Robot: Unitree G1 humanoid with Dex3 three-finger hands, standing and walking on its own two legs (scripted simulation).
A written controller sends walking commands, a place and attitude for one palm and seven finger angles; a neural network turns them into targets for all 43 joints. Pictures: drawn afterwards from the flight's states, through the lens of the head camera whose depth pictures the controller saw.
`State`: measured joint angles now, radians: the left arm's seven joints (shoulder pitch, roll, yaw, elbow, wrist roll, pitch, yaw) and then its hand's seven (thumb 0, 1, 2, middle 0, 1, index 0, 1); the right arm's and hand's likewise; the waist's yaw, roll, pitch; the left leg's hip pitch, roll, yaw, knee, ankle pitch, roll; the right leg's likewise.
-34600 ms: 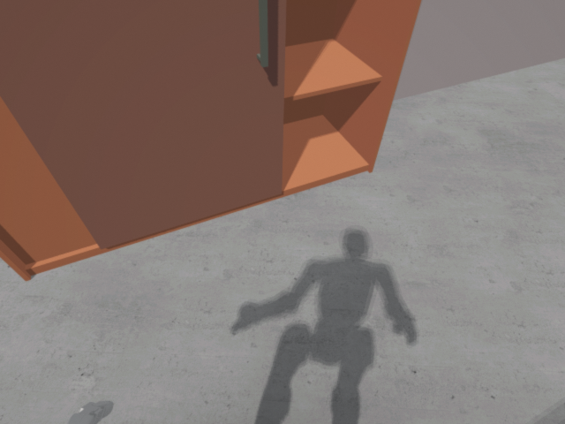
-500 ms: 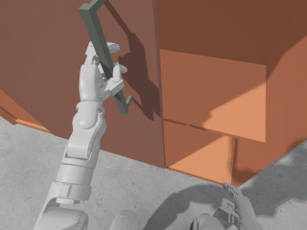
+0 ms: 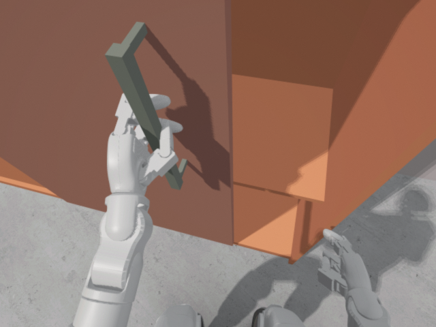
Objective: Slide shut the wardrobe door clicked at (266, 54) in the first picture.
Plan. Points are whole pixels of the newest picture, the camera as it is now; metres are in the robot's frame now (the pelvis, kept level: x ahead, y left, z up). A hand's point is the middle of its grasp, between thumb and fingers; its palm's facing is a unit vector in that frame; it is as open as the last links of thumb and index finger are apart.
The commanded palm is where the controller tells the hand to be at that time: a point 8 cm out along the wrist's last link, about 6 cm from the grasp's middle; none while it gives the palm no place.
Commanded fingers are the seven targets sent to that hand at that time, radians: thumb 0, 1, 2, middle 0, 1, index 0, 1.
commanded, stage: step sideways, sliding the door along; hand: left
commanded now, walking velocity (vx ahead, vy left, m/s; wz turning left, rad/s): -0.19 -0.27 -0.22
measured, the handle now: (162, 129) +0.38 +0.13 +0.13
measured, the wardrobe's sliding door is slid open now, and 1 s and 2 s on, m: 0.24 0.00 0.00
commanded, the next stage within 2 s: stop walking and hold the door there in 1.04 s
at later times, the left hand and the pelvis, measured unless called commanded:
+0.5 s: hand (287, 182) +0.30 -0.06 +0.14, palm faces -0.09 -0.99 -0.08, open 5.9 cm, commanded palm +0.28 -0.02 +0.15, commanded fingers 0.00 0.90 0.90 -0.45 -1.40 -0.45 -1.40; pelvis -0.03 -0.12 -0.01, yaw -7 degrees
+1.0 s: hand (354, 191) +0.29 -0.14 +0.15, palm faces +0.13 -0.99 -0.05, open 6.0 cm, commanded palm +0.25 -0.15 +0.15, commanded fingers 0.00 0.90 0.90 -0.45 -1.40 -0.45 -1.40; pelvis -0.07 -0.26 +0.00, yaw -9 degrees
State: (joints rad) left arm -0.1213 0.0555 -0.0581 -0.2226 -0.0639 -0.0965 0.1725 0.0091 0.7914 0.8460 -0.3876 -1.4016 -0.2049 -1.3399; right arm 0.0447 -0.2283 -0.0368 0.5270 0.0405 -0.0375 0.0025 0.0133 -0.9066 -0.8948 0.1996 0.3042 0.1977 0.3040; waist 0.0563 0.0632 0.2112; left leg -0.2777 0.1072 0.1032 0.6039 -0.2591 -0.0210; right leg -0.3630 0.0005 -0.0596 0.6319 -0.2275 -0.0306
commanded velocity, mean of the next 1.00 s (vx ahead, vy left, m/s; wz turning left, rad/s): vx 0.09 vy -0.30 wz -0.06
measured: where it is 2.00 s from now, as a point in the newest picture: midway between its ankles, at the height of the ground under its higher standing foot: outside the picture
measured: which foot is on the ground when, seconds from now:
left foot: down 0.00-0.26, up 0.28-0.42, down 0.44-0.68, up 0.70-0.90, down 0.92-1.00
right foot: down 0.00-0.02, up 0.04-0.22, down 0.24-0.46, up 0.48-0.66, down 0.68-0.92, up 0.94-1.00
